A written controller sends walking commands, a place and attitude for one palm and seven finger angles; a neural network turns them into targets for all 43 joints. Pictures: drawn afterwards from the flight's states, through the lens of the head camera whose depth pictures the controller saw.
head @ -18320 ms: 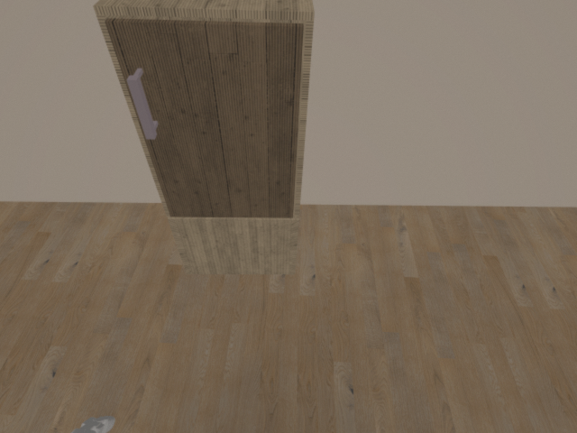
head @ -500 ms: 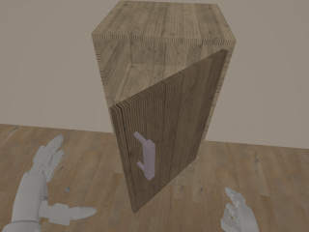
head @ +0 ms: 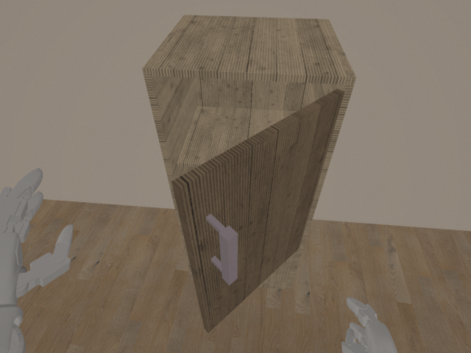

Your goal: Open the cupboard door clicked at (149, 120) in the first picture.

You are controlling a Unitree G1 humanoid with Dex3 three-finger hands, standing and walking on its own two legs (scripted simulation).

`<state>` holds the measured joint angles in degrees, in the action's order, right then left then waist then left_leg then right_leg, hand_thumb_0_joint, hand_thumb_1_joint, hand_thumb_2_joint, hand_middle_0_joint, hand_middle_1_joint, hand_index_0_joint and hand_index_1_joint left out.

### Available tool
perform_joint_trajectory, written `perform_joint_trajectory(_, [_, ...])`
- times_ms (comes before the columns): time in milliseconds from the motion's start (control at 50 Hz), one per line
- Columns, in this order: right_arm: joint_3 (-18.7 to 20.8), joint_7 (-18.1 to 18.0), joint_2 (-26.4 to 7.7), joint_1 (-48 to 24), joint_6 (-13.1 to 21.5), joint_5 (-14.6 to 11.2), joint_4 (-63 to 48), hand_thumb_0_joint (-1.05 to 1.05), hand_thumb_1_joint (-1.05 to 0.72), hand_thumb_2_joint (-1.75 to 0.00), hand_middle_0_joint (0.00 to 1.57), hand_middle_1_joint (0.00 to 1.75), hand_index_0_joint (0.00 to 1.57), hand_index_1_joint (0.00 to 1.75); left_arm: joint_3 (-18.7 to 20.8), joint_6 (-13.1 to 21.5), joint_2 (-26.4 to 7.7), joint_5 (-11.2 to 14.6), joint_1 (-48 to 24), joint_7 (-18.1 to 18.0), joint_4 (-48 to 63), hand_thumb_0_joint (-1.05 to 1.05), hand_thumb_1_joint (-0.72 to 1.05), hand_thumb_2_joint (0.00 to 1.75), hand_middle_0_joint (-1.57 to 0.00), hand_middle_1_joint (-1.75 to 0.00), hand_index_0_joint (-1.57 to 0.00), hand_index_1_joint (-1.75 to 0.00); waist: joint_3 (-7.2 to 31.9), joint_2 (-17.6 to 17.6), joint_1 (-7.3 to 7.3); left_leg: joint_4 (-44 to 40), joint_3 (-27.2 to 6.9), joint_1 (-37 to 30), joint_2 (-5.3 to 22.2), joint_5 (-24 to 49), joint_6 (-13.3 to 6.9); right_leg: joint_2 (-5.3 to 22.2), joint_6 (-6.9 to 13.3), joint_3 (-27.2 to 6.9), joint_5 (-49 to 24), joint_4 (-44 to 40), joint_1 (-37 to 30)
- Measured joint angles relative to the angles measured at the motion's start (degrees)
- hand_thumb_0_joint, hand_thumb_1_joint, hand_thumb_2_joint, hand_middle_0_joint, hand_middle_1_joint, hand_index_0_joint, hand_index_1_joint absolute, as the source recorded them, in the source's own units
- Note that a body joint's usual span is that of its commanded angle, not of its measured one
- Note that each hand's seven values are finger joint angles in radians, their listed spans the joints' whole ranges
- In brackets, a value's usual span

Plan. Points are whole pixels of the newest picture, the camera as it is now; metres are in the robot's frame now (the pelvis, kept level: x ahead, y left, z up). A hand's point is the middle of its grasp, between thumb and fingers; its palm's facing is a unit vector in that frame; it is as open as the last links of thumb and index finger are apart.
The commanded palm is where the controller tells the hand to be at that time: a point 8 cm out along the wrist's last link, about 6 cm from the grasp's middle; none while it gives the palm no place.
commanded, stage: draw the hand back to the body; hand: left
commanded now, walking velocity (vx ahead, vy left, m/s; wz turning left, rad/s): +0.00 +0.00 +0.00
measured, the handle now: (221, 250) +0.29 +0.07 +0.03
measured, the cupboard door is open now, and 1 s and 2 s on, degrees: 48 48 48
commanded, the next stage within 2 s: step back with the hand held close in 0.38 s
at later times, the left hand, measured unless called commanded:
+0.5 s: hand (82, 259) +0.18 +0.22 +0.16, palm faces +0.45 -0.81 -0.39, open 7.4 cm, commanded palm +0.13 +0.26 +0.17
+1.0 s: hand (55, 271) +0.16 +0.24 +0.16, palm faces +0.34 -0.79 -0.51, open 7.4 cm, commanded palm +0.10 +0.28 +0.17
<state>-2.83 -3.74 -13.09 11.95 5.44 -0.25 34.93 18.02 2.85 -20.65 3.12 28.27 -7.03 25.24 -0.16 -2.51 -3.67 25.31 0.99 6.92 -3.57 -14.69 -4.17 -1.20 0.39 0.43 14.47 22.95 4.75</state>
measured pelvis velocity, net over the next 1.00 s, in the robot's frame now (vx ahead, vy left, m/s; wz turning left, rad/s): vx -0.05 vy -0.01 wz -0.04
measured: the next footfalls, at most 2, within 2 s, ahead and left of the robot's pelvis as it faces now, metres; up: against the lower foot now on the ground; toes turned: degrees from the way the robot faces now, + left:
right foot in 1.84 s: -0.35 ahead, -0.09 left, +0.00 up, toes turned -6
left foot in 1.96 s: -0.11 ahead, +0.12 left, -0.01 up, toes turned -8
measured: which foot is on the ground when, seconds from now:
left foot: down 0.00-1.00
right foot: down 0.00-1.00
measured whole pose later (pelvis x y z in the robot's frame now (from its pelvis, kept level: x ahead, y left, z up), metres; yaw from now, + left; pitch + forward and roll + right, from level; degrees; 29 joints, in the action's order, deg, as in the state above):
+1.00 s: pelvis -0.05 -0.01 +0.00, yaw -2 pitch +0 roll -1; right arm 0.8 -4.9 -13.1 10.0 -0.6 -1.5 31.2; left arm 24.2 9.3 -26.2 2.6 32.9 -7.8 29.5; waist -1.2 0.0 0.7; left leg 28.2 2.8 16.8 -1.6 -11.2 -3.6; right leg -2.9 1.1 -0.8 10.2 26.0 15.4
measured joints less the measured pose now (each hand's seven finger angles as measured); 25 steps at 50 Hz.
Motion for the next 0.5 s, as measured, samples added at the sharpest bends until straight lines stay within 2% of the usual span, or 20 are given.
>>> perform_joint_trajectory(100, [0.47,0.04,-0.23,-0.87,-0.64,-0.18,0.63,0.01,-0.9,-0.9,0.2,0.3,0.2,0.3,1.88,0.85,0.27,0.48,-1.93,-0.2,-1.63,0.01,0.75,0.84,-0.2,-0.3,-0.2,-0.3,-0.53,-0.36,-0.03,-1.15,-0.27,-1.03,0.34,0.74,0.48,-0.35,0.54,0.22,-0.61,-0.95,-0.96])
perform_joint_trajectory(200, [0.75,0.03,-0.19,-1.29,-1.24,-0.16,0.83,0.01,-0.9,-0.9,0.2,0.3,0.2,0.3,0.48,0.78,1.81,0.71,-1.67,0.33,-3.16,0.01,0.84,0.87,-0.2,-0.3,-0.2,-0.3,-0.98,-0.59,0.05,-1.83,-0.39,-1.46,0.88,1.29,0.99,-0.89,1.14,0.32,-1.13,-1.57,-1.32])
perform_joint_trajectory(300, [0.8,-0.41,0.05,-1.07,-1.05,-0.07,1.42,0.01,-0.9,-0.9,0.2,0.3,0.2,0.3,-0.65,0.49,1.76,0.62,-0.93,0.65,-3.24,0.02,0.88,0.89,-0.21,-0.3,-0.2,-0.3,-1.1,-0.46,-0.03,-1.85,-0.7,-1.78,1.59,1.31,1.69,-1.61,1.89,0.59,-1.4,-2.11,-1.87])
perform_joint_trajectory(500, [1.15,-0.58,-0.03,-1.59,-0.45,-0.07,2.34,0.01,-0.9,-0.9,0.2,0.3,0.2,0.3,0.41,1.92,1.21,0.99,-1.69,0.69,-3.87,0.02,0.89,0.9,-0.21,-0.3,-0.21,-0.3,-1.47,-1.38,0.06,-2.04,-0.97,-2.21,2.61,1.49,2.71,-2.65,2.95,0.81,-1.86,-2.76,-2.47])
